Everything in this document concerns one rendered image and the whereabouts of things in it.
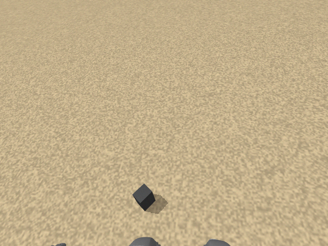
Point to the carton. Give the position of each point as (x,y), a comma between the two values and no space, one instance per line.
(144,197)

